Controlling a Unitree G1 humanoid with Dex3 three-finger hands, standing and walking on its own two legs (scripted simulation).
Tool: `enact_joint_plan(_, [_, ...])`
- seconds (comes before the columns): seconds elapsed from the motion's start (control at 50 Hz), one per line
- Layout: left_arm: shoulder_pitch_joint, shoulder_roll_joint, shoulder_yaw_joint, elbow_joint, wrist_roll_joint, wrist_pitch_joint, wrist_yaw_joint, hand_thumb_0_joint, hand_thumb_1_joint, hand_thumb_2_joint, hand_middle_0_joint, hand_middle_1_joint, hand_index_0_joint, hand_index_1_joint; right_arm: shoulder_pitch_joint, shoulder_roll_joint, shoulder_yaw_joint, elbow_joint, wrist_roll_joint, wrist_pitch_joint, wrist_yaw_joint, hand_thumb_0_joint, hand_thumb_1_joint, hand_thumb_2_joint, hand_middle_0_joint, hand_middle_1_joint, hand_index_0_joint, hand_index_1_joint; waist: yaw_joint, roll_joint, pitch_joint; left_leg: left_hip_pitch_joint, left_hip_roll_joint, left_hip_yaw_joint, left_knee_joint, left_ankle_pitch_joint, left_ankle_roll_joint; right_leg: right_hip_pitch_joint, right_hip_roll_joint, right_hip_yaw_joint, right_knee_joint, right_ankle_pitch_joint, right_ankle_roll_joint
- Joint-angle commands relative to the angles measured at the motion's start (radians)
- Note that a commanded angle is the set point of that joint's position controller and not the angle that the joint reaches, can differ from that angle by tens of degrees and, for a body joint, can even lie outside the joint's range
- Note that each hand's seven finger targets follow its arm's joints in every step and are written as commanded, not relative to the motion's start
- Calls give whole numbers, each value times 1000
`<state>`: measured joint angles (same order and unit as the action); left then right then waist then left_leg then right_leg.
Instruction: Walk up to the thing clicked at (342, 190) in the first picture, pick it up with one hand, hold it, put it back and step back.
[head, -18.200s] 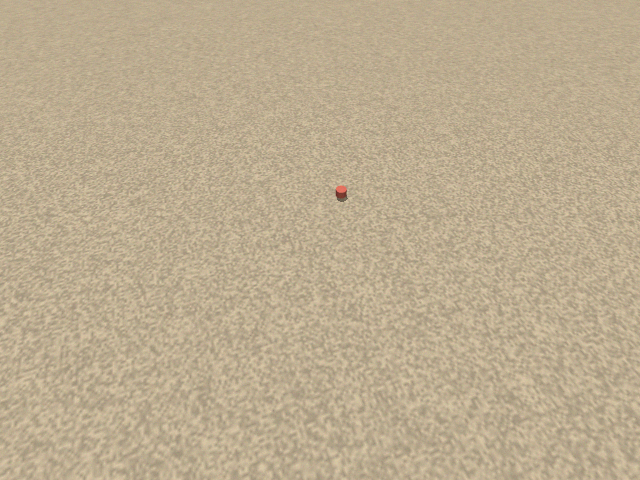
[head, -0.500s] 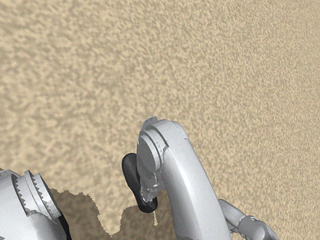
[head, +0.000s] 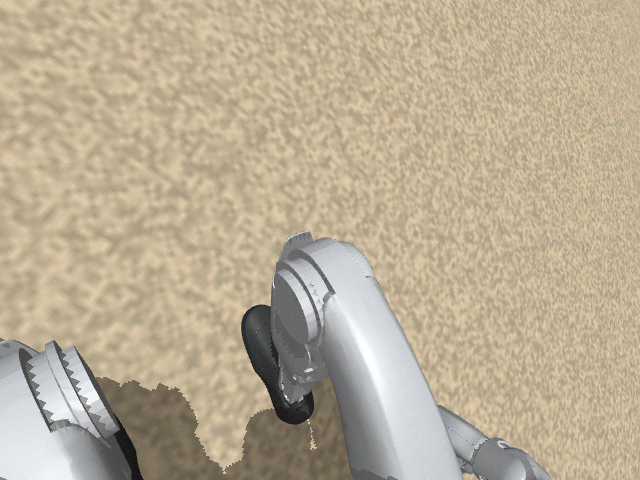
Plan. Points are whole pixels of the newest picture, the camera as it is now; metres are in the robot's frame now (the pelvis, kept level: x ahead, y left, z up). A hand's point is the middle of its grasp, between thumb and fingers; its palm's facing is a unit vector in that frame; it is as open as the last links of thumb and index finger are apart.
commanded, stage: close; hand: left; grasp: from above
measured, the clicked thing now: out of the picture +0.44 +0.35 -0.28
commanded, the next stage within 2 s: settle in 0.30 s
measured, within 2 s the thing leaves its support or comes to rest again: leaves its support in 0.76 s
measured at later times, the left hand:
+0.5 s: hand out of the picture +0.43 +0.33 -0.25, palm faces -0.42 -0.16 -0.89, open 5.9 cm
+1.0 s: hand out of the picture +0.43 +0.36 -0.19, palm faces -0.39 -0.15 -0.91, open 5.4 cm
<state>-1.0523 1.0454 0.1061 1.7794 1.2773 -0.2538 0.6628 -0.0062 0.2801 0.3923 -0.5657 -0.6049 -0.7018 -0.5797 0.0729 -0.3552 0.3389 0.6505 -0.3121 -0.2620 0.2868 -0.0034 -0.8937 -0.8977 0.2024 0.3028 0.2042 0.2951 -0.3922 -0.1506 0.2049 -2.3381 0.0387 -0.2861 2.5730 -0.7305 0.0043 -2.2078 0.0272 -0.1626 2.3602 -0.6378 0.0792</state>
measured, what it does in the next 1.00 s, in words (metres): stands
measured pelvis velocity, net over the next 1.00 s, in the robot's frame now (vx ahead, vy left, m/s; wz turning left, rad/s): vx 0.01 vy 0.00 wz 0.04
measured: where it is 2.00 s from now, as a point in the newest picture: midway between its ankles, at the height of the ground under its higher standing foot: (212, 434)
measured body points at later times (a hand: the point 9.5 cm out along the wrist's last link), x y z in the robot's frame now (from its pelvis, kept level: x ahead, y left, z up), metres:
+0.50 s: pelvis +0.00 +0.00 +0.00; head +0.27 +0.14 +0.33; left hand +0.45 +0.34 -0.20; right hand +0.07 -0.25 -0.05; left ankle +0.06 +0.13 -0.27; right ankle +0.13 -0.13 -0.27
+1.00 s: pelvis +0.01 +0.00 +0.01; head +0.24 +0.13 +0.37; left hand +0.45 +0.36 -0.14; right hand +0.08 -0.26 -0.07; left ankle +0.06 +0.13 -0.27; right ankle +0.13 -0.13 -0.27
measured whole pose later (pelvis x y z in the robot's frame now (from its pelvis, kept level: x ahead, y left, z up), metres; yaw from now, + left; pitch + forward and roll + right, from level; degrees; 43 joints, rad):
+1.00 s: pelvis +0.01 +0.00 +0.01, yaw +3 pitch +31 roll -13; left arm -0.93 0.86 0.13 1.51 1.25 -0.17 0.49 -0.10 0.49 0.18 -0.79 -0.34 -1.11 -0.39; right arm 0.14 -0.32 0.16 0.72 -0.23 -0.19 0.29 0.00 -0.91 -0.90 0.20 0.30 0.21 0.30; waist -0.30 -0.04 0.02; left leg -2.38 0.03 -0.22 2.52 -0.72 0.01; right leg -2.26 0.00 -0.12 2.36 -0.66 0.06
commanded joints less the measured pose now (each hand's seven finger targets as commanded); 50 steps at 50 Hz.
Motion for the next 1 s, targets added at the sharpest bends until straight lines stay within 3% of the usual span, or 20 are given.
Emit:
enact_joint_plan(0.0, [-169, 179, -11, -43, -14, -1, 11, 0, 488, 362, -769, -599, -828, -537, 166, -335, -89, 5, 9, -2, -10, 0, -892, -898, 199, 300, 199, 300, -64, 480, -577, 447, 14, 117, -272, 199, -2, 344, 50, -124, -186, 227, -77])
enact_joint_plan(0.2, [-181, 180, -6, -75, -22, 3, 10, 0, 613, 293, -868, -527, -928, -464, 180, -341, -95, 7, 15, 3, -11, 0, -892, -898, 199, 300, 199, 300, -52, 512, -615, 471, 18, 97, -289, 237, -10, 351, 50, -132, -171, 251, -82])
enact_joint_plan(0.3, [-160, 175, -3, -46, -29, 7, 14, 0, 733, 322, -963, -517, -1020, -458, 164, -336, -93, 8, 8, 6, -17, 0, -890, -897, 199, 300, 199, 300, -50, 484, -580, 439, 14, 107, -289, 180, -6, 335, 49, -131, -183, 207, -82])
enact_joint_plan(0.36, [-152, 158, -15, -41, -24, 6, 10, 0, 741, 287, -973, -493, -1031, -433, 172, -335, -93, -1, 3, 8, -17, 0, -892, -898, 199, 300, 199, 300, -61, 483, -579, 455, 15, 106, -290, 192, -6, 339, 52, -130, -185, 220, -81])
enact_joint_plan(0.42, [-162, 174, -17, -50, -28, 4, 12, 0, 669, 292, -971, -492, -1034, -429, 162, -337, -90, 1, 9, 4, -19, 0, -907, -900, 200, 300, 200, 300, -56, 480, -567, 447, 14, 107, -291, 177, -6, 337, 47, -125, -186, 206, -81])
enact_joint_plan(0.5, [-162, 178, -9, -74, -28, 14, 8, 0, 688, 287, -995, -468, -1054, -409, 163, -332, -101, 9, 13, 10, -25, 0, -909, -901, 200, 300, 200, 300, -38, 499, -612, 459, 15, 109, -295, 196, -8, 355, 52, -118, -187, 219, -83])
enact_joint_plan(0.54, [-198, 201, 12, -127, -27, 18, 5, 0, 710, 295, -1012, -469, -1072, -411, 177, -335, -108, 7, 17, 12, -24, 0, -909, -901, 200, 300, 200, 300, -28, 548, -653, 487, 14, 107, -306, 221, -12, 351, 48, -121, -177, 237, -87])
enact_joint_plan(0.64, [-175, 191, 39, -159, -9, 36, -5, 0, 751, 273, -1043, -447, -1103, -387, 184, -319, -128, 18, 16, 25, -17, 0, -908, -901, 200, 300, 200, 300, -15, 605, -693, 525, 13, 115, -306, 264, -20, 334, 47, -119, -155, 270, -94])
enact_joint_plan(0.68, [-192, 203, 53, -225, -4, 35, -12, 0, 766, 290, -1061, -441, -1116, -387, 197, -319, -146, 27, 19, 26, -14, 0, -908, -901, 200, 300, 200, 300, -14, 641, -710, 540, 11, 126, -306, 272, -21, 327, 45, -112, -154, 275, -96])
enact_joint_plan(0.7, [-223, 218, 71, -310, 2, 33, -15, 0, 773, 297, -1059, -456, -1116, -399, 206, -318, -156, 31, 22, 26, -11, 0, -907, -901, 200, 300, 200, 300, 2, 677, -758, 577, 10, 125, -307, 304, -26, 313, 42, -113, -144, 291, -98])
enact_joint_plan(0.72, [-189, 208, 84, -318, -7, 37, -19, 0, 777, 316, -1068, -452, -1121, -400, 199, -320, -178, 39, 29, 29, -11, 0, -905, -901, 200, 300, 200, 300, 19, 704, -783, 604, 9, 127, -314, 307, -32, 301, 40, -110, -137, 285, -104])
enact_joint_plan(0.76, [-174, 147, 67, -293, -13, 44, -37, 0, 767, 311, -1059, -448, -1109, -398, 198, -303, -195, 49, 41, 30, -5, 0, -907, -901, 200, 300, 199, 300, 8, 667, -735, 549, 6, 135, -315, 263, -26, 262, 38, -105, -143, 252, -105])
enact_joint_plan(0.82, [-166, 114, 83, -366, -23, 56, -60, 0, 777, 299, -1064, -439, -1115, -387, 232, -285, -223, 64, 55, 46, -4, 0, -904, -900, 200, 300, 199, 300, 33, 654, -783, 524, -5, 150, -326, 246, -16, 255, 31, -91, -160, 238, -107])
enact_joint_plan(0.86, [-151, 43, 39, -385, -30, 67, -97, 0, 777, 301, -1072, -432, -1120, -384, 241, -297, -263, 62, 74, 56, -7, 0, -902, -900, 200, 300, 199, 300, 33, 647, -783, 523, -6, 158, -342, 231, -14, 239, 32, -79, -174, 221, -111])
enact_joint_plan(0.92, [-158, 32, 52, -437, -48, 79, -139, 0, 778, 284, -1052, -448, -1109, -391, 268, -287, -290, 77, 99, 74, -9, 0, -901, -899, 200, 300, 200, 300, 61, 621, -834, 534, -11, 160, -350, 257, -10, 232, 22, -70, -178, 236, -111])
enact_joint_plan(0.94, [-155, -20, 19, -425, -58, 79, -158, 0, 761, 283, -1043, -451, -1098, -396, 268, -273, -294, 79, 109, 83, -10, 0, -903, -900, 200, 300, 200, 300, 52, 597, -829, 515, -12, 163, -352, 242, -6, 234, 25, -61, -183, 223, -114])
enact_joint_plan(0.96, [-172, 9, 35, -429, -51, 81, -172, 0, 762, 284, -1043, -461, -1100, -405, 283, -279, -297, 84, 113, 90, -13, 0, -904, -900, 200, 300, 200, 300, 50, 572, -821, 507, -16, 168, -351, 254, -2, 232, 18, -61, -190, 237, -109])
enact_joint_plan(0.98, [-158, -5, 32, -418, -53, 87, -189, 0, 797, 276, -1067, -453, -1126, -394, 287, -276, -304, 74, 123, 96, -16, 0, -901, -899, 200, 300, 200, 300, 53, 543, -802, 498, -20, 169, -354, 250, 0, 220, 15, -58, -194, 231, -108])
